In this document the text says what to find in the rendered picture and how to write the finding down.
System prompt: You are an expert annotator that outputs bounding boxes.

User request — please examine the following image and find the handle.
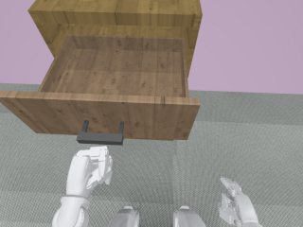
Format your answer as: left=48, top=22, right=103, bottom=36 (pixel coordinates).
left=76, top=120, right=125, bottom=146

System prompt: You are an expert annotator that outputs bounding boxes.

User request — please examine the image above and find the robot left thigh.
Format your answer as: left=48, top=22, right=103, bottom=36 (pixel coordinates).
left=108, top=208, right=139, bottom=227

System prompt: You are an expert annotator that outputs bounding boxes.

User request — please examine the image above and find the drawer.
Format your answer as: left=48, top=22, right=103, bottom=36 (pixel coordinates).
left=0, top=34, right=201, bottom=140

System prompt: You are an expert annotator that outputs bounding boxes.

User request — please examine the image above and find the left robot forearm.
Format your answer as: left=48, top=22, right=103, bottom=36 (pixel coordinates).
left=52, top=195, right=90, bottom=227

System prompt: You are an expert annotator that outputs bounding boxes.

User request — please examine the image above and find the cabinet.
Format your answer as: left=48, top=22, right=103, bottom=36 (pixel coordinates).
left=27, top=0, right=203, bottom=141

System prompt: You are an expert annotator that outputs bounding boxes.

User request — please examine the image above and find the left robot hand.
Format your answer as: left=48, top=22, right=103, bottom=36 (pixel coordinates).
left=66, top=146, right=113, bottom=198

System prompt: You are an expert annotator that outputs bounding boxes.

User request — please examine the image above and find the robot right shin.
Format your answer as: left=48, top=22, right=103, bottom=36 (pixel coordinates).
left=179, top=205, right=189, bottom=210

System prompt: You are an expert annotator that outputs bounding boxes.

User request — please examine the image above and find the right robot hand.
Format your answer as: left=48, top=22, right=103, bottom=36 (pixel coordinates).
left=219, top=176, right=258, bottom=227

